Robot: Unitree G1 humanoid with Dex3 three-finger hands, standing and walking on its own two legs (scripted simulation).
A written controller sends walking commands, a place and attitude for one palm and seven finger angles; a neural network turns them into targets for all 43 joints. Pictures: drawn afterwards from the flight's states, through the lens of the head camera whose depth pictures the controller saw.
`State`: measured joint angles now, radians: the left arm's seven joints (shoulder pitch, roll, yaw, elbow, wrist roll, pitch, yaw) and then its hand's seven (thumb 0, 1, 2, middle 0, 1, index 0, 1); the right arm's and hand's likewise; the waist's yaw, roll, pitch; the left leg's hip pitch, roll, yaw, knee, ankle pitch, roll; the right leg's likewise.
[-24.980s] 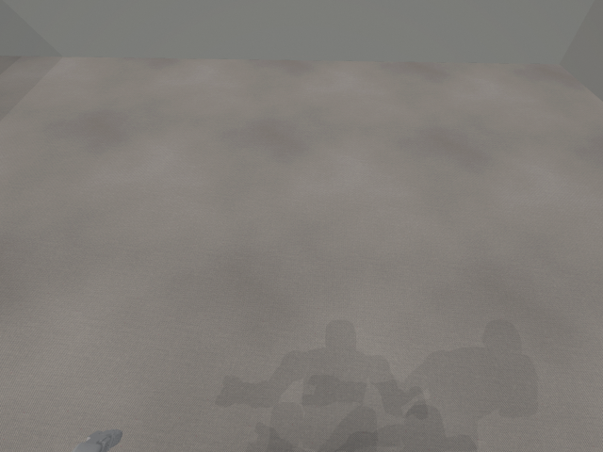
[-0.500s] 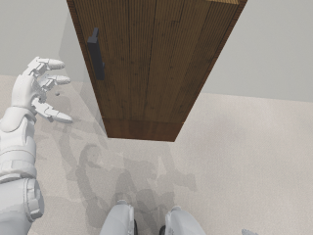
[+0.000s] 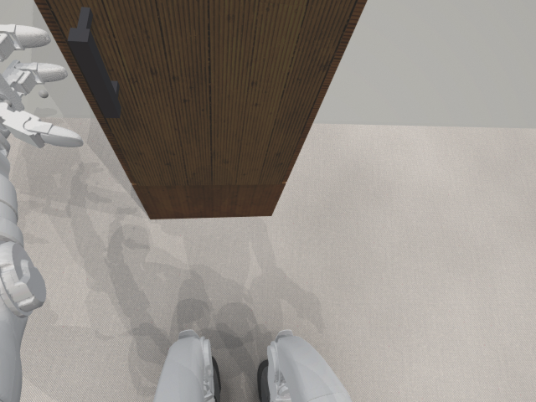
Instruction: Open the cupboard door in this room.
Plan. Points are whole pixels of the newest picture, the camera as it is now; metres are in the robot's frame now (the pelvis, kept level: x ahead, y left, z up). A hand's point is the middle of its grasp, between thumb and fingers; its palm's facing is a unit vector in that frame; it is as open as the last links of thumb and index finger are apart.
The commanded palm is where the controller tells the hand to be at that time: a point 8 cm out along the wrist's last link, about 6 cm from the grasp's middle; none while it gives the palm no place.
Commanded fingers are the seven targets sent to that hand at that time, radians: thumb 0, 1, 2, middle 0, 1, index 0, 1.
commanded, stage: move the hooked fingers beside the handle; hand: left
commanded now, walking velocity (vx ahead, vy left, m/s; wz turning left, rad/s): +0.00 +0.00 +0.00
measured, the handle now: (100, 67) +0.57 +0.19 +0.07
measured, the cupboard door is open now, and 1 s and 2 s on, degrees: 0 0 0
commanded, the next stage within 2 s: slide the fingers in behind the handle in 0.76 s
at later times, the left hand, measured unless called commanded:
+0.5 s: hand (33, 101) +0.51 +0.26 +0.07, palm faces -0.01 -1.00 -0.03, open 14.0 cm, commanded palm +0.50 +0.28 +0.06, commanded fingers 0.00 -0.50 0.30 -0.30 -1.20 -0.30 -1.20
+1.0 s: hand (47, 99) +0.51 +0.25 +0.07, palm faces -0.03 -1.00 -0.03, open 14.0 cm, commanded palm +0.50 +0.27 +0.06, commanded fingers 0.00 -0.50 0.30 -0.30 -1.20 -0.30 -1.20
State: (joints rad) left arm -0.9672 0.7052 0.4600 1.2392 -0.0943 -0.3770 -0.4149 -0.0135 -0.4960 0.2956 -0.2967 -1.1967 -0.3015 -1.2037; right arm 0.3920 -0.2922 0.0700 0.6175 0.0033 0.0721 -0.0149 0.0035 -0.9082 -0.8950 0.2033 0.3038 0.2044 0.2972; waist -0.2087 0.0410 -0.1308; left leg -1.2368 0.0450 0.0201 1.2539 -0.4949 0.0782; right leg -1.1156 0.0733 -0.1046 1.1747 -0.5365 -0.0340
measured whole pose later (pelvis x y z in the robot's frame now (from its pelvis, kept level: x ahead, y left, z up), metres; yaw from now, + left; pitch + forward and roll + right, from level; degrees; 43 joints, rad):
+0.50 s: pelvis +0.01 +0.00 +0.01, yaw +0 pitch +27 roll -6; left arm -0.92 0.69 0.43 1.20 -0.11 -0.38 -0.43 -0.01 -0.50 0.30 -0.30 -1.20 -0.30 -1.20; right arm 0.36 -0.29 0.06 0.60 0.00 0.09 0.00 0.00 -0.91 -0.90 0.20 0.30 0.20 0.30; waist -0.19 0.03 -0.14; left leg -1.21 0.04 0.01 1.24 -0.50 0.08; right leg -1.08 0.07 -0.11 1.14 -0.54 -0.03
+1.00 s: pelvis +0.00 +0.01 +0.00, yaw +0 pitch +27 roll -7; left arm -0.94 0.65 0.41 1.20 -0.10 -0.39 -0.39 -0.01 -0.50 0.30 -0.30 -1.20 -0.30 -1.20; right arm 0.39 -0.28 0.06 0.62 0.00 0.09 0.00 0.00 -0.91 -0.89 0.20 0.30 0.20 0.30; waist -0.20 0.05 -0.14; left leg -1.23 0.03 0.02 1.24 -0.49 0.09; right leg -1.10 0.07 -0.11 1.15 -0.53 -0.02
